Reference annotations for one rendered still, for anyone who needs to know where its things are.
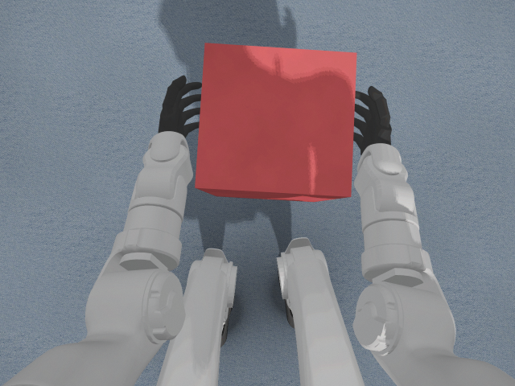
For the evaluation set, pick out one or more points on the robot right forearm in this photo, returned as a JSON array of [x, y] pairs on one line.
[[393, 248]]

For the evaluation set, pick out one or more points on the robot right upper arm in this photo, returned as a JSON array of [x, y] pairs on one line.
[[411, 334]]

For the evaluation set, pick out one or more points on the robot foot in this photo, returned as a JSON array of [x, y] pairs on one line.
[[225, 329], [288, 313]]

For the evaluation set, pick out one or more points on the right robot foot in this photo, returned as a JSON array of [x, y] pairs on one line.
[[288, 313]]

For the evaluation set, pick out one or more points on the carton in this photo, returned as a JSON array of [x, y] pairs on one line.
[[276, 123]]

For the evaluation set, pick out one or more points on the right robot hand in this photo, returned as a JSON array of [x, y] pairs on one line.
[[376, 128]]

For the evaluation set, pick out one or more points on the left robot hand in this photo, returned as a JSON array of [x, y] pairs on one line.
[[172, 117]]

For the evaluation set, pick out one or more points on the robot left upper arm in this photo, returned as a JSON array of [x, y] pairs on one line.
[[130, 315]]

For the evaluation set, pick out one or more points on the robot left forearm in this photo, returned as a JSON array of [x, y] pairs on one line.
[[150, 239]]

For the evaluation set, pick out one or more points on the left robot foot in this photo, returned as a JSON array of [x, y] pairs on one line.
[[225, 329]]

